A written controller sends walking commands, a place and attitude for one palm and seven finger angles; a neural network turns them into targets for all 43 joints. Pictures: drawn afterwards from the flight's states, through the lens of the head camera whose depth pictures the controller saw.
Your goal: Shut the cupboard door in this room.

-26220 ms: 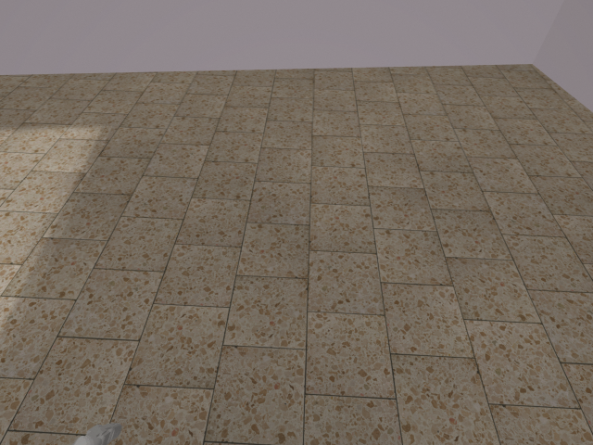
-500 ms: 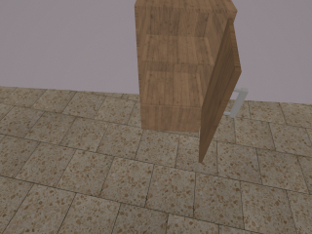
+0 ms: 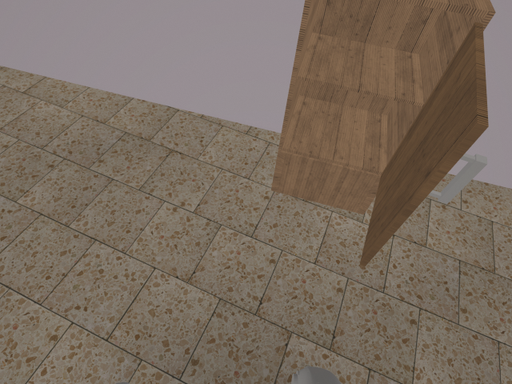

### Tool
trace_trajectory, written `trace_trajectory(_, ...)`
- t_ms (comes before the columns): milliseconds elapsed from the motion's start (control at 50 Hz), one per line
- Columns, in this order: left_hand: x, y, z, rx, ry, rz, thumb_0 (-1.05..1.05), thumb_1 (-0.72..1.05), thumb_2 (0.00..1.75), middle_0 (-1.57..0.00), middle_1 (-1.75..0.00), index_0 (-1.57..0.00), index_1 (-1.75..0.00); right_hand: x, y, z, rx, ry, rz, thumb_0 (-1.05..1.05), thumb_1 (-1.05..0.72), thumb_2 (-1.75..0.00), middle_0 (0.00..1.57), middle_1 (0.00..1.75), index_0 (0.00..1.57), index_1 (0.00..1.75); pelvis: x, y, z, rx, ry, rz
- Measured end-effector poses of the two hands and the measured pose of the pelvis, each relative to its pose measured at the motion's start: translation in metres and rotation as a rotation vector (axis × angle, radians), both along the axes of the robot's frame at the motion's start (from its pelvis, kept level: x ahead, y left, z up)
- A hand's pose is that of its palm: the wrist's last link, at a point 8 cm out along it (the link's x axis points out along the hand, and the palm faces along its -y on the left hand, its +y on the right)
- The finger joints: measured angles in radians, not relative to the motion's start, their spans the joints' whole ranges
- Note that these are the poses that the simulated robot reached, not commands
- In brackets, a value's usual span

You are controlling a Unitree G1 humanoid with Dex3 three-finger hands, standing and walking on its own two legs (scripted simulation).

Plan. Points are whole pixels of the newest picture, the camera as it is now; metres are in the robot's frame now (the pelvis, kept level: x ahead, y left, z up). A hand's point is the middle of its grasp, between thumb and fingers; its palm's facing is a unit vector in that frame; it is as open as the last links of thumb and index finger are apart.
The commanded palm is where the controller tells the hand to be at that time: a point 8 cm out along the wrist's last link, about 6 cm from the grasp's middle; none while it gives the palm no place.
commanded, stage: stand and wait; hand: left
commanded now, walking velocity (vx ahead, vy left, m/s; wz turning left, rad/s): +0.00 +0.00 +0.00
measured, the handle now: (450, 177) +0.54 -0.40 -0.03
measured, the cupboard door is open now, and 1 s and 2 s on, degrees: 82 82 82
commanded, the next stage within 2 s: turn or walk to find it in 0.30 s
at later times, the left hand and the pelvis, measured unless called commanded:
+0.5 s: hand out of the picture +0.02 +0.11 -0.16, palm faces +0.05 -0.97 -0.24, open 7.3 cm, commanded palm none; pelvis +0.01 -0.07 +0.00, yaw +0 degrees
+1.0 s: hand out of the picture +0.10 +0.09 -0.16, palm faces -0.15 -0.94 -0.31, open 7.3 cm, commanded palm none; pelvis -0.01 -0.11 -0.02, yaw -13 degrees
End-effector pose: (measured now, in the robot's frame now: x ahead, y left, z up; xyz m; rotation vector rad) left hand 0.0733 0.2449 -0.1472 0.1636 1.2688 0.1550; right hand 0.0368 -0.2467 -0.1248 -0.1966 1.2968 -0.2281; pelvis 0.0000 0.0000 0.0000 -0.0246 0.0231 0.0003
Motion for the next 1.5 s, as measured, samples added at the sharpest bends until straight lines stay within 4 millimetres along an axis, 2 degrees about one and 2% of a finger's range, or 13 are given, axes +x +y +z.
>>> trace_trajectory(120,0.003,-0.005,0.014,0.028,-0.026,0.011,0.0,0.91,0.89,-0.2,-0.3,-0.2,-0.29,0.014,0.001,0.0,0.038,-0.022,0.026,0.0,-0.91,-0.9,0.2,0.29,0.2,0.3,0.005,-0.012,0.006,0.021,0.003,0.014)
trace_trajectory(240,-0.003,-0.034,0.017,0.052,-0.016,0.006,0.0,0.91,0.89,-0.19,-0.3,-0.2,-0.29,0.015,-0.016,-0.02,0.096,-0.018,0.019,0.0,-0.92,-0.9,0.21,0.3,0.2,0.3,0.008,-0.037,0.0,0.058,-0.015,0.017)
trace_trajectory(340,-0.023,-0.068,0.023,0.053,0.007,0.015,0.0,0.91,0.89,-0.2,-0.3,-0.2,-0.29,0.01,-0.035,-0.033,0.137,0.022,0.009,0.0,-0.92,-0.9,0.2,0.29,0.2,0.3,0.012,-0.057,0.0,0.055,-0.032,0.036)
trace_trajectory(440,-0.045,-0.082,0.024,0.049,0.067,0.045,0.0,0.93,0.89,-0.2,-0.3,-0.21,-0.3,0.004,-0.048,-0.029,0.13,0.058,0.016,0.0,-0.92,-0.9,0.2,0.29,0.2,0.3,0.012,-0.07,0.005,0.064,-0.029,0.018)
trace_trajectory(560,-0.067,-0.091,0.014,0.008,0.151,0.052,0.0,0.92,0.89,-0.2,-0.3,-0.21,-0.3,-0.002,-0.061,-0.023,0.08,0.076,-0.005,0.0,-0.91,-0.9,0.2,0.29,0.2,0.3,0.004,-0.072,0.004,0.051,-0.014,-0.021)
trace_trajectory(660,-0.072,-0.082,0.001,-0.019,0.189,0.031,0.0,0.91,0.89,-0.2,-0.3,-0.21,-0.3,-0.005,-0.065,-0.016,0.023,0.031,-0.038,0.0,-0.91,-0.9,0.2,0.29,0.2,0.3,-0.005,-0.065,-0.001,0.036,-0.01,-0.066)
trace_trajectory(840,-0.018,-0.07,0.009,0.037,0.079,-0.086,0.0,0.91,0.89,-0.2,-0.3,-0.2,-0.29,-0.025,-0.073,-0.017,0.037,-0.037,-0.114,0.0,-0.91,-0.9,0.2,0.29,0.2,0.3,-0.014,-0.074,-0.003,0.038,-0.04,-0.169)
trace_trajectory(940,0.019,-0.089,0.017,0.089,-0.013,-0.186,0.0,0.91,0.89,-0.2,-0.3,-0.2,-0.29,-0.039,-0.093,-0.041,0.091,-0.061,-0.177,0.0,-0.91,-0.9,0.21,0.3,0.2,0.3,-0.011,-0.097,-0.016,0.036,-0.043,-0.227)
trace_trajectory(1020,0.026,-0.109,0.024,0.105,-0.068,-0.194,0.0,0.91,0.89,-0.19,-0.3,-0.2,-0.29,-0.043,-0.11,-0.045,0.111,-0.025,-0.186,0.0,-0.91,-0.9,0.21,0.29,0.2,0.3,-0.006,-0.112,-0.014,0.03,-0.051,-0.229)
trace_trajectory(1140,0.005,-0.136,0.034,0.075,0.056,-0.218,0.0,0.91,0.89,-0.2,-0.3,-0.2,-0.29,-0.014,-0.134,-0.018,0.102,-0.098,-0.206,0.0,-0.91,-0.9,0.2,0.29,0.2,0.3,0.013,-0.127,0.006,0.062,-0.047,-0.281)
trace_trajectory(1240,0.001,-0.156,0.027,0.029,0.142,-0.227,0.0,0.91,0.89,-0.2,-0.3,-0.21,-0.29,0.005,-0.141,-0.011,0.088,-0.099,-0.228,0.0,-0.91,-0.9,0.2,0.29,0.2,0.3,0.036,-0.134,0.009,0.049,-0.037,-0.277)
trace_trajectory(1360,0.022,-0.172,0.005,-0.034,0.156,-0.177,0.0,0.9,0.89,-0.2,-0.3,-0.21,-0.3,0.029,-0.127,-0.017,0.088,-0.003,-0.188,0.0,-0.91,-0.9,0.2,0.29,0.19,0.3,0.072,-0.135,0.001,0.022,-0.033,-0.23)
trace_trajectory(1500,0.064,-0.165,-0.016,-0.055,0.156,-0.14,0.0,0.91,0.89,-0.2,-0.3,-0.21,-0.29,0.066,-0.111,-0.018,0.056,0.001,-0.156,0.0,-0.93,-0.9,0.2,0.29,0.2,0.3,0.104,-0.127,-0.008,0.026,-0.036,-0.191)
